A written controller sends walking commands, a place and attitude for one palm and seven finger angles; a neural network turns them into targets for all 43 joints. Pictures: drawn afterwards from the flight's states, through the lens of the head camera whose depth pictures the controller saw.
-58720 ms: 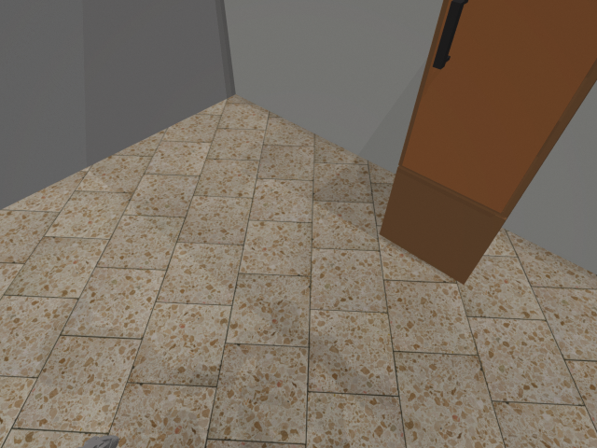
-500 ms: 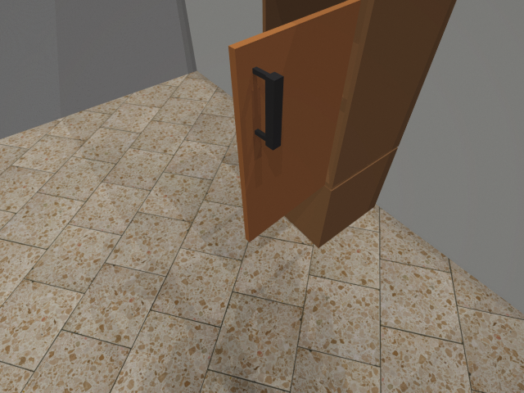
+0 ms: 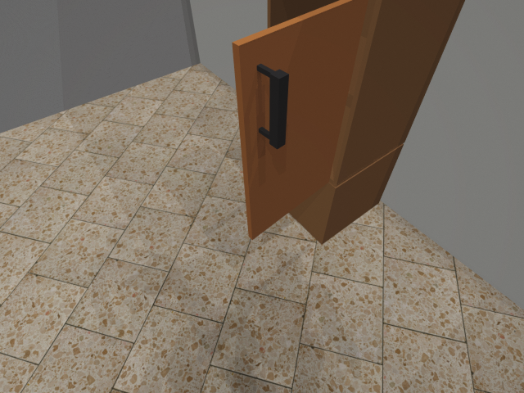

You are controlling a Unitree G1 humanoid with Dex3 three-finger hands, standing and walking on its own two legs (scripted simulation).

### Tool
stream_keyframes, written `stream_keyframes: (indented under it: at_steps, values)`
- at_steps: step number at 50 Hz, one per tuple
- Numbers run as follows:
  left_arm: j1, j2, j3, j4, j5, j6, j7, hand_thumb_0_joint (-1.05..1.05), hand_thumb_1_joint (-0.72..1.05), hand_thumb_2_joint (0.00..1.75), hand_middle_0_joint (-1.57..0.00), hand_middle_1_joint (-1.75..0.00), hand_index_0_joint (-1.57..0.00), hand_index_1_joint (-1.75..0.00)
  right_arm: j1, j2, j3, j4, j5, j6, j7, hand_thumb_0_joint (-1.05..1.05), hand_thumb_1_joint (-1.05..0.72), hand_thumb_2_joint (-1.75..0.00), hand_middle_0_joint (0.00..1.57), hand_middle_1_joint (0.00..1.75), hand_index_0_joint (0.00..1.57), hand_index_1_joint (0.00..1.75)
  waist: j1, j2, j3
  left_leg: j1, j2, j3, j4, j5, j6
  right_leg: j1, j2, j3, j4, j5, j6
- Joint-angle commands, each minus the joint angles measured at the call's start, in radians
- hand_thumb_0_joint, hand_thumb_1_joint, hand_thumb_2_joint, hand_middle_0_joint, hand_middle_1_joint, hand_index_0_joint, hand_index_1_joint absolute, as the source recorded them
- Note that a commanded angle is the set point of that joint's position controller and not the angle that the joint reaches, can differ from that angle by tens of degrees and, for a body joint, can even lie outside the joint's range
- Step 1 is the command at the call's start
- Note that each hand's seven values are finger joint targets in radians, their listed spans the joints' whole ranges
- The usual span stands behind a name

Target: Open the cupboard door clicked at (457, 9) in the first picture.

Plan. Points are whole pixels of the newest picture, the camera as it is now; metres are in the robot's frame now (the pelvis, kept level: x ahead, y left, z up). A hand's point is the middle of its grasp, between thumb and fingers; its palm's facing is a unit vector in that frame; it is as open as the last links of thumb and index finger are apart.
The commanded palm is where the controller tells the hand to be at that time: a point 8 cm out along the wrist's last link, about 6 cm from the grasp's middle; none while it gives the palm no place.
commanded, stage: look to check the result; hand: left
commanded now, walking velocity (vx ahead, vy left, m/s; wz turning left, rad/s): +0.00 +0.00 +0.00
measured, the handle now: (270, 107) +0.60 +0.02 +0.11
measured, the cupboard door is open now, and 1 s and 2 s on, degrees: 95 95 95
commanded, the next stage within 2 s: stand and wait in 0.20 s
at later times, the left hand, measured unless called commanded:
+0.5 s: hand out of the picture +0.10 +0.23 -0.15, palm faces -0.02 -0.94 -0.33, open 7.4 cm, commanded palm none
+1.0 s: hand out of the picture +0.09 +0.22 -0.16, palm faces -0.02 -0.95 -0.31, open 7.4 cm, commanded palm none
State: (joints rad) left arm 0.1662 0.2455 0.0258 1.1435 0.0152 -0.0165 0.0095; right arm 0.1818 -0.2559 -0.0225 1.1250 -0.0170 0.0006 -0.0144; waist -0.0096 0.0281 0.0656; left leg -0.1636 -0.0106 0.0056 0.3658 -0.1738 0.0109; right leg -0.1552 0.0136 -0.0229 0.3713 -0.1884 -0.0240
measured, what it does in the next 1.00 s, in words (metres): stands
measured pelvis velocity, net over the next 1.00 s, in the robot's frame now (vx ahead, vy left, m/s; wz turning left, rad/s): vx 0.03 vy -0.01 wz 0.00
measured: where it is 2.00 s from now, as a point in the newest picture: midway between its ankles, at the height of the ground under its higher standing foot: outside the picture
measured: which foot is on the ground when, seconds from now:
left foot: down 0.00-1.00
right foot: down 0.00-1.00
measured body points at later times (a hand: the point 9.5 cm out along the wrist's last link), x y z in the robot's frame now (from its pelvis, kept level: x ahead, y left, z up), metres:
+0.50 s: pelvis +0.02 +0.00 +0.00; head +0.04 -0.02 +0.45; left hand +0.10 +0.28 -0.13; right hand +0.09 -0.29 -0.14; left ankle +0.02 +0.11 -0.75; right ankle +0.01 -0.10 -0.75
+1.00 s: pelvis +0.03 -0.01 +0.00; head +0.05 -0.02 +0.45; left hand +0.09 +0.27 -0.14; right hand +0.09 -0.29 -0.15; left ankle +0.02 +0.11 -0.75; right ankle +0.01 -0.10 -0.75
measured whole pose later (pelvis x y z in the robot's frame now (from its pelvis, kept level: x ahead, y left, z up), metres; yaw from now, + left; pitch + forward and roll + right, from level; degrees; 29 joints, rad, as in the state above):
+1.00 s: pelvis +0.03 -0.01 +0.00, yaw +0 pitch -1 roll +0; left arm 0.13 0.28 0.01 1.14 0.01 -0.03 0.01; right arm 0.13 -0.29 -0.01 1.14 -0.01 0.00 -0.01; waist -0.01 0.02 0.06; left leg -0.09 0.00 0.00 0.29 -0.18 -0.01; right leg -0.08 0.03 -0.02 0.30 -0.19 -0.04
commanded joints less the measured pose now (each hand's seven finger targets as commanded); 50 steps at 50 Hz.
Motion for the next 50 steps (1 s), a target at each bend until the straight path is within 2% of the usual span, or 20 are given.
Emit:
stream_keyframes:
  at_steps: [1, 5, 9, 12, 14, 18, 19, 21, 24, 30, 34, 38, 44, 46, 50]
  values:
    - [-0.03, 0.188, 0.031, -0.054, -0.005, -0.02, 0.011, 0.0, 0.9, 0.9, -0.2, -0.3, -0.2, -0.3, -0.016, -0.162, -0.024, -0.041, -0.003, -0.016, -0.01, 0.0, -0.9, -0.9, 0.2, 0.3, 0.2, 0.3, -0.001, -0.02, -0.052, 0.016, 0.115, -0.1, -0.07, 0.074, 0.02, 0.007, -0.126, 0.113, -0.088, 0.054, -0.032]
    - [-0.052, 0.209, 0.031, -0.056, -0.005, -0.022, 0.01, 0.0, 0.9, 0.9, -0.2, -0.3, -0.2, -0.3, -0.048, -0.187, -0.023, -0.043, -0.003, -0.017, -0.008, 0.0, -0.9, -0.9, 0.2, 0.3, 0.2, 0.3, 0.0, -0.012, -0.063, 0.03, 0.12, -0.102, -0.079, 0.095, 0.018, 0.021, -0.13, 0.108, -0.093, 0.081, -0.029]
    - [-0.066, 0.228, 0.031, -0.062, -0.004, -0.024, 0.008, 0.0, 0.9, 0.9, -0.2, -0.3, -0.2, -0.3, -0.068, -0.209, -0.022, -0.048, -0.001, -0.019, -0.005, 0.0, -0.9, -0.9, 0.2, 0.3, 0.2, 0.3, 0.003, -0.032, -0.083, 0.046, 0.121, -0.104, -0.084, 0.108, 0.018, 0.037, -0.132, 0.106, -0.101, 0.092, -0.026]
    - [-0.078, 0.234, 0.028, -0.061, -0.005, -0.024, 0.007, 0.0, 0.9, 0.9, -0.2, -0.3, -0.2, -0.3, -0.085, -0.217, -0.02, -0.046, -0.003, -0.019, -0.004, 0.0, -0.9, -0.9, 0.2, 0.3, 0.2, 0.3, 0.001, -0.017, -0.073, 0.049, 0.121, -0.105, -0.092, 0.113, 0.015, 0.035, -0.135, 0.109, -0.106, 0.103, -0.026]
    - [-0.077, 0.24, 0.029, -0.063, -0.005, -0.027, 0.008, 0.0, 0.9, 0.9, -0.2, -0.3, -0.2, -0.3, -0.087, -0.224, -0.02, -0.05, -0.002, -0.019, -0.005, 0.0, -0.9, -0.9, 0.2, 0.3, 0.2, 0.3, 0.003, -0.036, -0.101, 0.065, 0.124, -0.103, -0.086, 0.136, 0.016, 0.052, -0.135, 0.105, -0.105, 0.132, -0.025]
    - [-0.086, 0.245, 0.027, -0.062, -0.006, -0.026, 0.008, 0.0, 0.9, 0.9, -0.2, -0.3, -0.2, -0.3, -0.093, -0.229, -0.017, -0.05, -0.002, -0.022, -0.005, 0.0, -0.9, -0.9, 0.2, 0.3, 0.2, 0.3, 0.003, -0.015, -0.11, 0.078, 0.128, -0.102, -0.093, 0.172, 0.014, 0.068, -0.139, 0.104, -0.097, 0.181, -0.025]
    - [-0.085, 0.247, 0.027, -0.063, -0.005, -0.027, 0.008, 0.0, 0.9, 0.9, -0.2, -0.3, -0.2, -0.3, -0.095, -0.231, -0.017, -0.052, 0.0, -0.021, -0.006, 0.0, -0.9, -0.9, 0.2, 0.3, 0.2, 0.3, 0.004, -0.035, -0.102, 0.078, 0.128, -0.102, -0.09, 0.169, 0.015, 0.062, -0.136, 0.099, -0.101, 0.175, -0.024]
    - [-0.088, 0.246, 0.025, -0.061, -0.006, -0.025, 0.008, 0.0, 0.9, 0.9, -0.2, -0.3, -0.2, -0.3, -0.097, -0.229, -0.016, -0.049, -0.002, -0.021, -0.006, 0.0, -0.9, -0.9, 0.2, 0.3, 0.2, 0.3, 0.003, -0.016, -0.095, 0.077, 0.128, -0.1, -0.095, 0.176, 0.013, 0.064, -0.138, 0.101, -0.099, 0.184, -0.024]
    - [-0.081, 0.248, 0.027, -0.063, -0.006, -0.027, 0.009, 0.0, 0.9, 0.9, -0.2, -0.3, -0.2, -0.3, -0.092, -0.232, -0.015, -0.051, 0.0, -0.02, -0.007, 0.0, -0.9, -0.9, 0.2, 0.3, 0.2, 0.3, 0.004, -0.039, -0.11, 0.088, 0.127, -0.099, -0.093, 0.172, 0.014, 0.072, -0.138, 0.102, -0.107, 0.184, -0.023]
    - [-0.078, 0.242, 0.024, -0.059, -0.007, -0.026, 0.011, 0.0, 0.9, 0.9, -0.2, -0.3, -0.2, -0.3, -0.086, -0.222, -0.014, -0.045, 0.0, -0.02, -0.009, 0.0, -0.9, -0.9, 0.2, 0.3, 0.2, 0.3, 0.002, -0.02, -0.102, 0.091, 0.129, -0.09, -0.095, 0.188, 0.011, 0.079, -0.139, 0.1, -0.103, 0.218, -0.025]
    - [-0.067, 0.24, 0.024, -0.057, -0.007, -0.027, 0.012, 0.0, 0.9, 0.9, -0.2, -0.3, -0.2, -0.3, -0.081, -0.22, -0.014, -0.043, 0.002, -0.02, -0.01, 0.0, -0.9, -0.9, 0.2, 0.3, 0.2, 0.3, 0.005, -0.043, -0.101, 0.097, 0.129, -0.091, -0.094, 0.183, 0.013, 0.077, -0.137, 0.1, -0.107, 0.215, -0.025]
    - [-0.061, 0.234, 0.023, -0.054, -0.009, -0.027, 0.013, 0.0, 0.9, 0.9, -0.2, -0.3, -0.2, -0.3, -0.075, -0.211, -0.013, -0.036, 0.001, -0.02, -0.012, 0.0, -0.9, -0.9, 0.2, 0.3, 0.2, 0.3, 0.003, -0.023, -0.105, 0.099, 0.128, -0.085, -0.092, 0.192, 0.01, 0.086, -0.14, 0.103, -0.105, 0.243, -0.026]
    - [-0.05, 0.229, 0.024, -0.055, -0.009, -0.029, 0.015, 0.0, 0.9, 0.9, -0.2, -0.3, -0.2, -0.3, -0.068, -0.207, -0.015, -0.036, 0.003, -0.019, -0.013, 0.0, -0.9, -0.9, 0.2, 0.3, 0.2, 0.3, 0.005, -0.04, -0.099, 0.101, 0.128, -0.084, -0.087, 0.189, 0.011, 0.082, -0.138, 0.103, -0.107, 0.248, -0.026]
    - [-0.053, 0.226, 0.023, -0.053, -0.009, -0.028, 0.014, 0.0, 0.9, 0.9, -0.2, -0.3, -0.2, -0.3, -0.065, -0.201, -0.014, -0.033, 0.001, -0.02, -0.013, 0.0, -0.9, -0.9, 0.2, 0.3, 0.2, 0.3, 0.002, -0.021, -0.097, 0.096, 0.128, -0.084, -0.091, 0.184, 0.009, 0.086, -0.138, 0.105, -0.107, 0.241, -0.027]
    - [-0.049, 0.223, 0.023, -0.052, -0.009, -0.028, 0.015, 0.0, 0.9, 0.9, -0.2, -0.3, -0.2, -0.3, -0.06, -0.196, -0.015, -0.032, 0.002, -0.02, -0.014, 0.0, -0.9, -0.9, 0.2, 0.3, 0.2, 0.3, 0.002, -0.027, -0.097, 0.099, 0.129, -0.082, -0.09, 0.189, 0.01, 0.084, -0.139, 0.103, -0.107, 0.246, -0.026]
